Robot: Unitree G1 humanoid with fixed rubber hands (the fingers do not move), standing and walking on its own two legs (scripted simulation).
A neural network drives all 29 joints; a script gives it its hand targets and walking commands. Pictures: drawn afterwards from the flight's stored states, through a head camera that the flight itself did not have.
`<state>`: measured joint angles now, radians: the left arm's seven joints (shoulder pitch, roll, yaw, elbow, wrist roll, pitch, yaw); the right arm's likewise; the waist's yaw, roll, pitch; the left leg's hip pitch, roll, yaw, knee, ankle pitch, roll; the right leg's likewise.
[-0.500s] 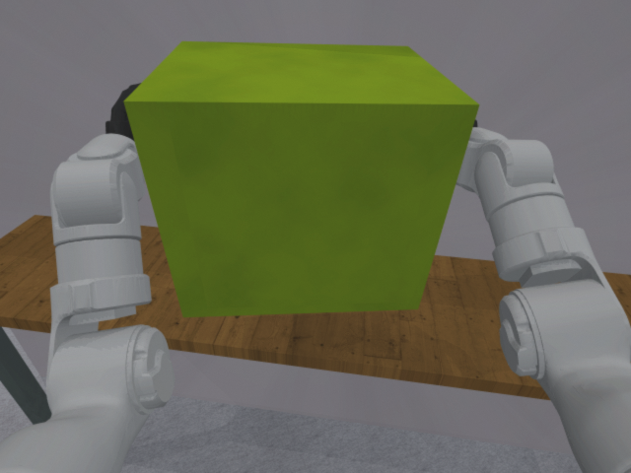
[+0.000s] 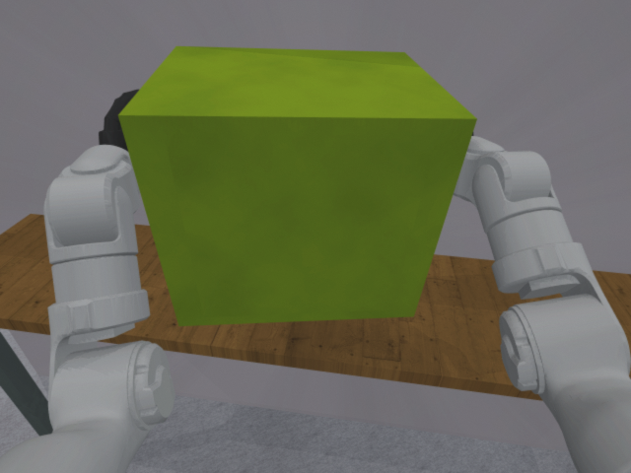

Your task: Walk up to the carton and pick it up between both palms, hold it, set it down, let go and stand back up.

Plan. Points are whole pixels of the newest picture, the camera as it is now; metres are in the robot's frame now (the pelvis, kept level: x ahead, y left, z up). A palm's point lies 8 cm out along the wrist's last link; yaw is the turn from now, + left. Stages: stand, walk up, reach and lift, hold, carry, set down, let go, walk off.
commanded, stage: hold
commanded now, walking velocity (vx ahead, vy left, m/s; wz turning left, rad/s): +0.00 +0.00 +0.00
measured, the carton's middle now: (296, 183) +0.37 +0.02 +0.26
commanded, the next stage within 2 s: set down in 1.78 s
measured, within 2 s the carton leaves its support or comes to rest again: neither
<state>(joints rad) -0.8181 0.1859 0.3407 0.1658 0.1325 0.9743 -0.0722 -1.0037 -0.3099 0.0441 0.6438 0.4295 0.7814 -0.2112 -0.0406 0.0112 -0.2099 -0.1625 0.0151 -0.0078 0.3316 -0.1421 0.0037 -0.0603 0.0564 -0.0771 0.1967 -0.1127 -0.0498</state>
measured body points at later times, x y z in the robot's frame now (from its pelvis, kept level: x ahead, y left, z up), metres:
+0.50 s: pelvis -0.01 +0.00 +0.00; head -0.11 +0.01 +0.44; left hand +0.35 +0.21 +0.31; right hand +0.37 -0.17 +0.31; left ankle +0.02 +0.11 -0.75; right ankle +0.00 -0.09 -0.75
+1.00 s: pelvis +0.00 +0.00 +0.00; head -0.09 +0.01 +0.44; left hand +0.36 +0.21 +0.31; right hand +0.38 -0.17 +0.30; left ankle +0.02 +0.11 -0.75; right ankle +0.00 -0.09 -0.75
